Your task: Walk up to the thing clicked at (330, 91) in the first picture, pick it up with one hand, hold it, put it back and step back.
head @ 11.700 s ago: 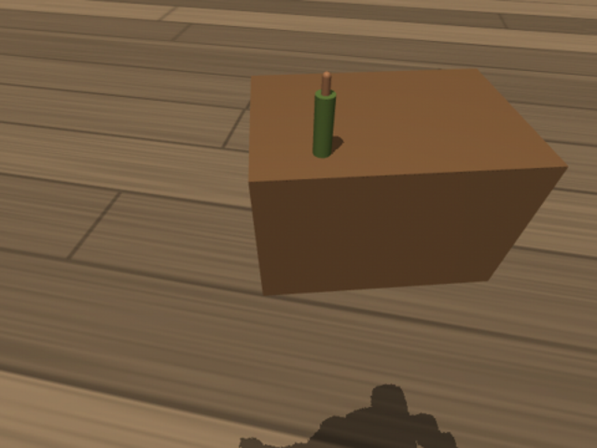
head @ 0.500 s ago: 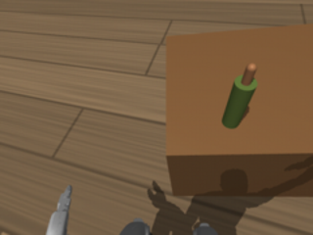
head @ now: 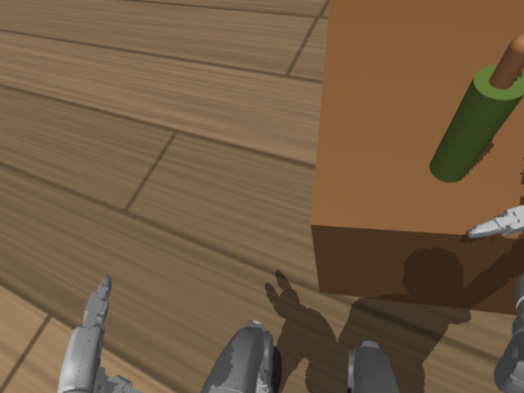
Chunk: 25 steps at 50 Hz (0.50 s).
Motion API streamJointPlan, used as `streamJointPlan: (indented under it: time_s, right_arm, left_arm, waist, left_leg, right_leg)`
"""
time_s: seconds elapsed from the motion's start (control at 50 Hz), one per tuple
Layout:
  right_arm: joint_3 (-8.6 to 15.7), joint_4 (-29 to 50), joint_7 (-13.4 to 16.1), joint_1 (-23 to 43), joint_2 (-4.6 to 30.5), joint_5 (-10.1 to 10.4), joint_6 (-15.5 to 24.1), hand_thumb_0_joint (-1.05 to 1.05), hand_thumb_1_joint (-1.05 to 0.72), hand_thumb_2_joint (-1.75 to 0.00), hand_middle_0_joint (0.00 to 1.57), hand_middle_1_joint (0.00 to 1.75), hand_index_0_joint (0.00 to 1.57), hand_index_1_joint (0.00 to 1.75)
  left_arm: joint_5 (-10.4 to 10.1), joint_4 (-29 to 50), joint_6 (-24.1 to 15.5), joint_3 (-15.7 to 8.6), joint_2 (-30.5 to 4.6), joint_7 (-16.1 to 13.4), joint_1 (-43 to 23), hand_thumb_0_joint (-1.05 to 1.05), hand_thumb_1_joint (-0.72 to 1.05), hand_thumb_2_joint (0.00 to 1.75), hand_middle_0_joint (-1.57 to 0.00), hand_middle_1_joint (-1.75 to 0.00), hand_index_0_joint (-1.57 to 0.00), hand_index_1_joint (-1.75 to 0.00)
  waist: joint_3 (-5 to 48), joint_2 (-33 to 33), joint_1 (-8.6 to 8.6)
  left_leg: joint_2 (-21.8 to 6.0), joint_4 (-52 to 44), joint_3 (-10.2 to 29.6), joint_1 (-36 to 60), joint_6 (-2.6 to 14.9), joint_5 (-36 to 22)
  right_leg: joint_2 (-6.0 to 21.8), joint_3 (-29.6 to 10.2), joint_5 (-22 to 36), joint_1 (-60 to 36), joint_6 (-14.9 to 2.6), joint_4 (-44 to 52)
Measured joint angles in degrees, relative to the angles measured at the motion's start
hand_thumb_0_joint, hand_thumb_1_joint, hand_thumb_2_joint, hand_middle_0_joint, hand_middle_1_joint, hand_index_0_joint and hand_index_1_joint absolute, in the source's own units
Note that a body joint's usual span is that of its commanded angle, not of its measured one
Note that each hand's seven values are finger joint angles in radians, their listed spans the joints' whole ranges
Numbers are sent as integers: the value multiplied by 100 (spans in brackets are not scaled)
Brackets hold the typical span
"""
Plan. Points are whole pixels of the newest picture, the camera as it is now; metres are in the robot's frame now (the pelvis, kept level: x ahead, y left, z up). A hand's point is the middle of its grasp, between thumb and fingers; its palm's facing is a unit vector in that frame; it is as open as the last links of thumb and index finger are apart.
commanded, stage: close in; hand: right
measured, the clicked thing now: (478, 119) +0.50 -0.23 +0.06
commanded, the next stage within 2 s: close in 0.36 s
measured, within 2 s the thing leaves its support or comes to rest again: leaves its support in 2.00 s
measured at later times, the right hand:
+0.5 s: hand (469, 184) +0.43 -0.23 +0.00, palm faces +0.21 +0.98 +0.01, open 17.5 cm
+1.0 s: hand (465, 165) +0.46 -0.23 +0.01, palm faces +0.24 +0.97 +0.01, open 14.6 cm
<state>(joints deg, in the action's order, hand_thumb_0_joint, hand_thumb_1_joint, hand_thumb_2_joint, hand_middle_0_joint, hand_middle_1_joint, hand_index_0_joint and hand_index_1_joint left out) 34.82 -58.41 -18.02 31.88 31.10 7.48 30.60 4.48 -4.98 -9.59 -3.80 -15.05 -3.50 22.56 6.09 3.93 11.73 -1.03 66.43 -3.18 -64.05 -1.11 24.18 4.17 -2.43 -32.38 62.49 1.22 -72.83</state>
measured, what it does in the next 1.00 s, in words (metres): stands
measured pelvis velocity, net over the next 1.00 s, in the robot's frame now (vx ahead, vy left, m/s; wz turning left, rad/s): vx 0.01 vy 0.00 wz -0.01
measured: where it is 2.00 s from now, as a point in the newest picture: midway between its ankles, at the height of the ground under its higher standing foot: outside the picture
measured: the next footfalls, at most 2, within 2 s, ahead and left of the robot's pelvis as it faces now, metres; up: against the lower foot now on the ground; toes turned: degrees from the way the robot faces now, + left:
none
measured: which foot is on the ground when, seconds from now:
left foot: down 0.00-1.00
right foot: down 0.00-1.00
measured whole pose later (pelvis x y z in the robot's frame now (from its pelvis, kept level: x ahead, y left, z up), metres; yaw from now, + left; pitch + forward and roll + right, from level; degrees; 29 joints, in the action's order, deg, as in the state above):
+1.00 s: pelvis +0.01 +0.00 +0.00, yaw -1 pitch +22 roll +3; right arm 27.5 -52.3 -4.8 33.1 22.1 3.4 27.5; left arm 3.8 3.7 -3.2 -3.4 -14.0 0.6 26.9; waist 7.7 2.1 10.5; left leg -1.7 67.8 -2.8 -64.4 -1.1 25.8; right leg 3.4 -2.2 -33.2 62.3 1.3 -73.0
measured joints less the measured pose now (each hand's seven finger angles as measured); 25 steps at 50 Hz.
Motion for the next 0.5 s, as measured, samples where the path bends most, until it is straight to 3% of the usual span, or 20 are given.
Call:
streamJointPlan:
  time_s: [0.14,0.26,0.38,0.5]
  right_arm:
    - [-304,172,309,-202,-427,-14,-210,-2,57,-6,3,6,5,6]
    - [-412,235,581,-343,-752,-40,-239,-1,56,-6,4,6,5,6]
    - [-565,629,760,-422,-920,-144,-177,-1,54,-6,4,6,5,6]
    - [-746,947,979,-329,-990,-253,-186,-1,53,-5,4,5,5,5]
  left_arm:
    - [-36,198,238,88,99,146,202,-1,-52,3,-6,-6,-7,-5]
    - [-123,580,347,10,78,278,242,-1,-53,4,-7,-6,-7,-5]
    - [-143,729,317,-164,-4,310,378,-1,-52,3,-6,-6,-7,-5]
    - [-92,656,402,-163,24,307,397,-1,-53,4,-6,-5,-6,-5]
  waist:
    - [241,-311,-90]
    - [208,-327,-207]
    - [107,-146,-259]
    - [103,-109,-219]
  left_leg:
    - [-8,-16,25,110,-33,60]
    - [-53,0,89,209,-47,87]
    - [-77,73,51,131,-9,106]
    - [-65,142,18,8,21,123]
  right_leg:
    - [-8,27,-70,-113,-32,9]
    - [-57,93,-55,-264,-54,82]
    - [-80,49,-29,-188,-16,58]
    - [-67,8,-43,-57,23,-15]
